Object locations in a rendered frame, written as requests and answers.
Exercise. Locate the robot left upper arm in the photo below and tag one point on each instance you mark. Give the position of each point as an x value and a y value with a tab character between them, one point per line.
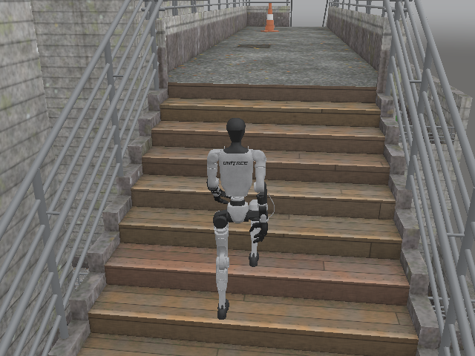
212	159

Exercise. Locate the robot left hand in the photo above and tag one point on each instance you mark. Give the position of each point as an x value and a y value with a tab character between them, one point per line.
223	194

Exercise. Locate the robot left forearm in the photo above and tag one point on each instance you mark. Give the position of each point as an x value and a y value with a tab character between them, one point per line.
214	191

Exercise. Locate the robot right upper arm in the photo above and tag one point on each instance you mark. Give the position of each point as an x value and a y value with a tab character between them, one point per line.
260	169

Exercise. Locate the robot right hand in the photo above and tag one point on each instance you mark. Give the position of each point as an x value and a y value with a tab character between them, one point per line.
263	231

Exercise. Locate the robot head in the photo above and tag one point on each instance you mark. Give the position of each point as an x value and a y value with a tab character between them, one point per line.
236	130

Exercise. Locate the robot right thigh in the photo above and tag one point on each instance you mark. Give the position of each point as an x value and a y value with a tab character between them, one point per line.
253	211

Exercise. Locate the robot right forearm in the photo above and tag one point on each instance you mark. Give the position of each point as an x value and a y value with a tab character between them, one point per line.
262	205

